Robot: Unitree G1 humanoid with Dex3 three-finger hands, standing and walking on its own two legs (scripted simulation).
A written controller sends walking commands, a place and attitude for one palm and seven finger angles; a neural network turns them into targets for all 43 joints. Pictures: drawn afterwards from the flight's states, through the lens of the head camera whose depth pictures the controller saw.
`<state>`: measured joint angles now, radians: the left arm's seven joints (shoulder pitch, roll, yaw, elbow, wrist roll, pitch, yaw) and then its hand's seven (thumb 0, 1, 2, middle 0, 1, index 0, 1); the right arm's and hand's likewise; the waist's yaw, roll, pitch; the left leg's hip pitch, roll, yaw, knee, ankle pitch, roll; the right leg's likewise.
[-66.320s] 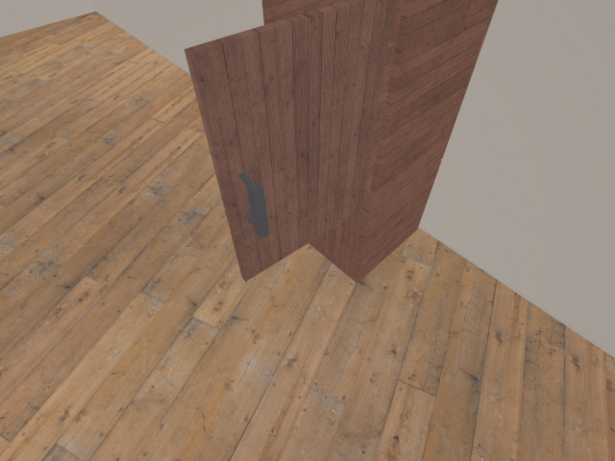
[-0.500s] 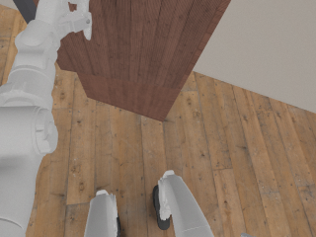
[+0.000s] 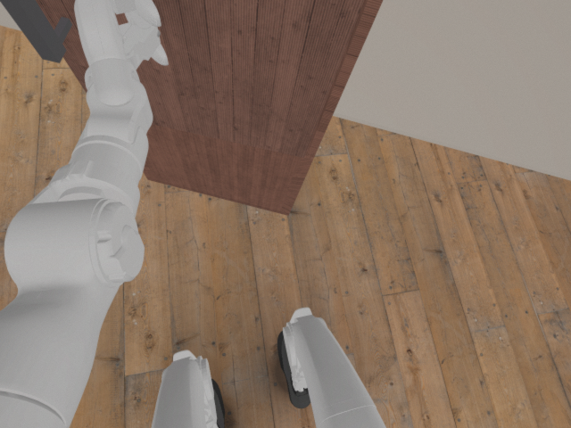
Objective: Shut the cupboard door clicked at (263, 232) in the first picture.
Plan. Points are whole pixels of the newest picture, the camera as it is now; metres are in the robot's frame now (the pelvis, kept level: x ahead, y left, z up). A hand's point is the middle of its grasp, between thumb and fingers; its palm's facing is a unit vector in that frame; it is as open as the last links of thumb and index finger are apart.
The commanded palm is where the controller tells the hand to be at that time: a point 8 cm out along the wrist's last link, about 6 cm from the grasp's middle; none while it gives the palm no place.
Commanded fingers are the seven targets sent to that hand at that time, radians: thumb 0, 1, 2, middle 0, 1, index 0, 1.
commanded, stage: pull the fist back off the door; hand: left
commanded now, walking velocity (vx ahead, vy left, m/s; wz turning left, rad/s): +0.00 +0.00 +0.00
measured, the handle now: out of the picture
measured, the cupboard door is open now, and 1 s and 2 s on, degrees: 3 3 3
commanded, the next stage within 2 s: draw the hand back to the body in 0.50 s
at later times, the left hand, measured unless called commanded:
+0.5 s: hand (166, 96) +0.51 +0.04 +0.07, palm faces +0.06 -1.00 -0.04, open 3.1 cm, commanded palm +0.49 +0.09 +0.08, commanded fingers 0.00 0.90 0.90 -1.30 -1.50 -1.30 -1.50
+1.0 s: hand (63, 140) +0.42 +0.11 +0.15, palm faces +0.10 -0.99 -0.04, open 3.1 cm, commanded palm +0.37 +0.16 +0.16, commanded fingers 0.00 0.90 0.90 -1.30 -1.50 -1.30 -1.50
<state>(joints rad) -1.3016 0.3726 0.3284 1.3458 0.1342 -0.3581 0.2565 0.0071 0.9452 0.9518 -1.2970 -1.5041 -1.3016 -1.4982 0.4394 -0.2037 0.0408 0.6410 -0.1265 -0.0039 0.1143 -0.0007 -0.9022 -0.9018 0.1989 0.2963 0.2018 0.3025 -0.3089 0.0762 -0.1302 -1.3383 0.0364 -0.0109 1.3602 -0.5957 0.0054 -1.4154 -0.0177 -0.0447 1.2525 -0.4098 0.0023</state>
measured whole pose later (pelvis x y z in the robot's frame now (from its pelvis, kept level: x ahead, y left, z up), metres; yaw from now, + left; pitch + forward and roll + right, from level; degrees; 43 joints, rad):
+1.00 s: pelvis +0.03 -0.01 +0.09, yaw +1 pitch +14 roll +0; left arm -0.36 0.12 0.09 0.58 -0.09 -0.43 0.10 0.02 0.90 0.90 -1.30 -1.50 -1.30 -1.50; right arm 0.36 -0.24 -0.01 0.60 -0.01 0.05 0.01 0.00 -0.90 -0.90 0.20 0.30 0.20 0.30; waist -0.06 0.04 -0.11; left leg -0.70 0.02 0.01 0.94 -0.49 -0.01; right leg -0.80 -0.02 -0.03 0.91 -0.36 -0.01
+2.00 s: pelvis +0.05 +0.01 +0.14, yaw +2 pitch -4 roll +0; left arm 0.44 0.33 0.36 -0.35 -0.06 -0.05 0.11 0.02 0.89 0.90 -0.26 -0.36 -0.26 -0.36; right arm 0.23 -0.24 0.01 0.63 0.00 -0.09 -0.08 0.01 -0.90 -0.90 0.20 0.30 0.20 0.30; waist 0.08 0.08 0.00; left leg -0.05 -0.01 0.00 0.44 -0.32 0.01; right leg -0.15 -0.04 -0.05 0.45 -0.22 0.02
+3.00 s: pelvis -0.01 +0.01 +0.12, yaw +1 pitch +0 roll +0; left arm 0.51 0.37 0.43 -0.44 -0.02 -0.21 0.16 0.02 0.89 0.90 -0.21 -0.31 -0.22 -0.30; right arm 0.24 -0.22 0.00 0.55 0.01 -0.03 -0.08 0.01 -0.90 -0.90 0.20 0.30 0.20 0.30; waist 0.00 0.01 -0.01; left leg -0.34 -0.01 0.03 0.66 -0.32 0.04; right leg -0.42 -0.04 -0.02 0.58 -0.17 0.03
